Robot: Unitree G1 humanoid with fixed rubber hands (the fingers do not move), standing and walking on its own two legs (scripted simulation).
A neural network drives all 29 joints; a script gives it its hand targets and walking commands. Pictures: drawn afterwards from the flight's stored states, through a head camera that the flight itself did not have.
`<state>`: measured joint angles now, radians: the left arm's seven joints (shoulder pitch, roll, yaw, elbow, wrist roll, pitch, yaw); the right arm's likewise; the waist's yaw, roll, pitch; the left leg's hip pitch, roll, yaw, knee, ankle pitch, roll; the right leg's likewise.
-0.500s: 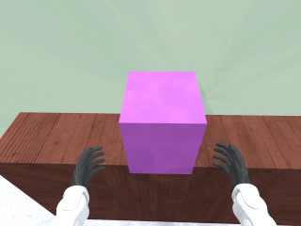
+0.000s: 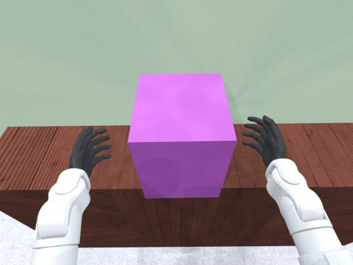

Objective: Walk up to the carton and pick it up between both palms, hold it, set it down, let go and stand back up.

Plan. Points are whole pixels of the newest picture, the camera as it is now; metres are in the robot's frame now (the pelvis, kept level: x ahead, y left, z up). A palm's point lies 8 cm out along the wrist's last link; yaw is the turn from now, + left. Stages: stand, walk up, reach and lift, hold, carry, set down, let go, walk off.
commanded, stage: reach and lift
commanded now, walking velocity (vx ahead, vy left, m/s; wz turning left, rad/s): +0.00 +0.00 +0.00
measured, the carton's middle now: (181, 138) +0.43 +0.02 +0.03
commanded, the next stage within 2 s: none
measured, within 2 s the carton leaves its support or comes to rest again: neither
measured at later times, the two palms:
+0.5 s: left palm (79, 123) +0.38 +0.22 +0.15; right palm (272, 114) +0.39 -0.17 +0.15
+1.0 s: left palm (79, 91) +0.43 +0.22 +0.19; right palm (268, 79) +0.45 -0.16 +0.20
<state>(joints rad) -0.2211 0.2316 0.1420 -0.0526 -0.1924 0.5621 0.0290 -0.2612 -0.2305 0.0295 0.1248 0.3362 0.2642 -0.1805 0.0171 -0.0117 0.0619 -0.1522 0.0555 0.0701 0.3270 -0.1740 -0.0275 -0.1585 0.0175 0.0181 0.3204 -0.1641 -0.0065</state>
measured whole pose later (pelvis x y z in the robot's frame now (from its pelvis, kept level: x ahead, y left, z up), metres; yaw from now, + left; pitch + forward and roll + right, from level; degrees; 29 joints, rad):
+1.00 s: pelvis -0.01 +0.00 +0.00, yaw +1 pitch +7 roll -1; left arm -0.97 0.39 0.06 0.69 -0.25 0.55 0.07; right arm -1.03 -0.33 0.03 0.83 0.44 0.39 -0.14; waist -0.01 -0.01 -0.08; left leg -0.32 0.06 0.02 0.37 -0.16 -0.03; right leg -0.29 0.03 -0.01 0.30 -0.13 -0.01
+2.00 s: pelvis -0.02 +0.00 -0.02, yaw +1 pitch +16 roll -1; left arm -0.92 0.21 0.02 1.28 -0.22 -0.16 0.09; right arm -0.92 -0.16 -0.01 1.17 0.27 -0.07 -0.13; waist 0.01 -0.01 -0.19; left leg -0.62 0.06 0.00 0.53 -0.20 -0.03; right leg -0.58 0.03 -0.02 0.47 -0.17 -0.01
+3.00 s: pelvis +0.01 +0.01 +0.00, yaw +0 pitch +5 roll -1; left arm -0.73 -0.05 0.46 0.90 0.34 -0.09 0.01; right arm -0.71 0.11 -0.54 0.90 -0.34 -0.20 -0.07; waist 0.02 -0.04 0.00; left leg -0.24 0.05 0.06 0.32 -0.17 -0.02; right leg -0.23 0.01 0.00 0.27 -0.13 0.00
